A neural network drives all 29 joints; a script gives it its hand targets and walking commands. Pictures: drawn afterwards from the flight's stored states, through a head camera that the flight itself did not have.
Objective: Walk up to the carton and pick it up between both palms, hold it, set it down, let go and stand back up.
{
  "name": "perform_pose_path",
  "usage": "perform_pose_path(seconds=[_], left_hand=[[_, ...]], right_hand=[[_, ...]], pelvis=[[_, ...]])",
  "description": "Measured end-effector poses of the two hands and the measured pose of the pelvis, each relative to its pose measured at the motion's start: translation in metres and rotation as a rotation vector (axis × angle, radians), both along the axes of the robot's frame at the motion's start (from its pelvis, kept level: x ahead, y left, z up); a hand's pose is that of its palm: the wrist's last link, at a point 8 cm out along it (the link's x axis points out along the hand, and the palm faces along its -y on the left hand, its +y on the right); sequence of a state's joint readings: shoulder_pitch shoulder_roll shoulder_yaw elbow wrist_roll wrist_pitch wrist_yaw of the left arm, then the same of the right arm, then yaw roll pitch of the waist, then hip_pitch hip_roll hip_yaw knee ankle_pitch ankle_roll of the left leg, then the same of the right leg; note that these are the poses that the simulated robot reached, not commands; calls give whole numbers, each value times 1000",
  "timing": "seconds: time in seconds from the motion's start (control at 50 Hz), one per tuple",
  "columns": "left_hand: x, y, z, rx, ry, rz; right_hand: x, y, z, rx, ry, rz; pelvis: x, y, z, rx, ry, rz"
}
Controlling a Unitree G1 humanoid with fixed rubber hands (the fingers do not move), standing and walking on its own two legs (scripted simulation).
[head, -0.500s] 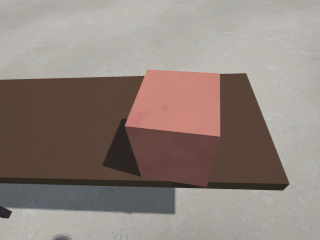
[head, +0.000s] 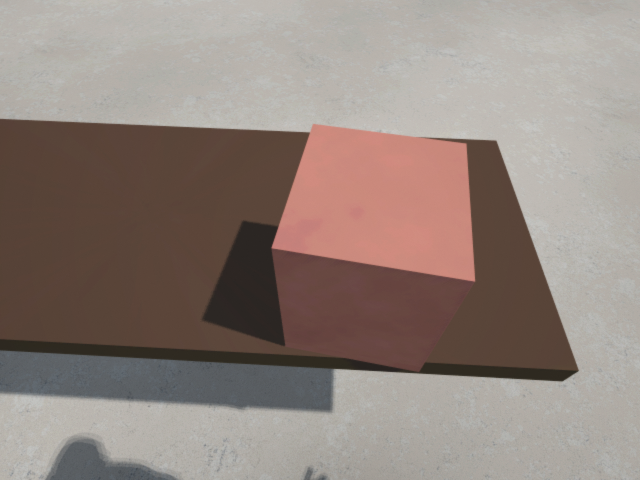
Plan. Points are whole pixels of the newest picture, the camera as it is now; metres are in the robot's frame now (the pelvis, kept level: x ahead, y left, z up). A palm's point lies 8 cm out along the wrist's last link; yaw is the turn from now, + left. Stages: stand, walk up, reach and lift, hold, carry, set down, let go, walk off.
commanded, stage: walk up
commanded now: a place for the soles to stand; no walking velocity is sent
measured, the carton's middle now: (368, 253) +0.42 -0.03 +0.02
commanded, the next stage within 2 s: reach and lift in 1.08 s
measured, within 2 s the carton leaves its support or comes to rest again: neither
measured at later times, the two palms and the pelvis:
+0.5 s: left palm out of the picture +0.11 +0.30 -0.09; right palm out of the picture +0.09 -0.32 -0.11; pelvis +0.00 -0.01 +0.00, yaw -1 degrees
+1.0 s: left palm out of the picture +0.10 +0.30 -0.09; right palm out of the picture +0.09 -0.32 -0.11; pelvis +0.00 -0.01 +0.00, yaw -1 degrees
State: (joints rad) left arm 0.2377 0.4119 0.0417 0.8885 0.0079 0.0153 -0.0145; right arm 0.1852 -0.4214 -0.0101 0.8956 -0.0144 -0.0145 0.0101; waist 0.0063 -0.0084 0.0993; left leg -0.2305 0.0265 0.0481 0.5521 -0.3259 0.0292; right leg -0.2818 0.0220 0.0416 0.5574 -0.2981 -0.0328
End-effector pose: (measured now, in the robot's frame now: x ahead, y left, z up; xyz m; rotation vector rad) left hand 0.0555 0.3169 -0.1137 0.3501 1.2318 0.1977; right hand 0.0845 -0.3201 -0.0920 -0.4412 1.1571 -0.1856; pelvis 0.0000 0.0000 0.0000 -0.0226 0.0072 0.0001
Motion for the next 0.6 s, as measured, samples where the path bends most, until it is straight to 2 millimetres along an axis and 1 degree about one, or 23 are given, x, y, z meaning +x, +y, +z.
perform_pose_path(seconds=[0.06, 0.12, 0.16, 0.26, 0.34, 0.44, 0.6], left_hand=[[5, -5, 3, 16, -4, -8], [14, -5, 11, 37, -23, -19], [24, -4, 14, 44, -45, -24], [48, -6, 21, 49, -113, -39], [59, -9, 25, 50, -149, -46], [61, -11, 28, 53, -161, -48], [52, -14, 27, 58, -135, -40]], right_hand=[[5, -4, -9, 19, -8, -7], [7, 0, -14, 47, -20, -18], [6, 5, -17, 62, -20, -20], [7, 9, -19, 80, -34, -21], [9, 6, -17, 77, -49, -20], [9, -1, -15, 70, -60, -17], [7, -7, -14, 68, -63, -15]], pelvis=[[5, -6, -3, -2, -8, -4], [8, -7, -1, 4, -5, -12], [7, -6, -1, 7, -6, -12], [6, -7, 0, 14, -8, -10], [5, -9, 0, 16, -9, -10], [4, -12, 0, 19, -11, -10], [1, -16, 1, 24, -14, -10]])
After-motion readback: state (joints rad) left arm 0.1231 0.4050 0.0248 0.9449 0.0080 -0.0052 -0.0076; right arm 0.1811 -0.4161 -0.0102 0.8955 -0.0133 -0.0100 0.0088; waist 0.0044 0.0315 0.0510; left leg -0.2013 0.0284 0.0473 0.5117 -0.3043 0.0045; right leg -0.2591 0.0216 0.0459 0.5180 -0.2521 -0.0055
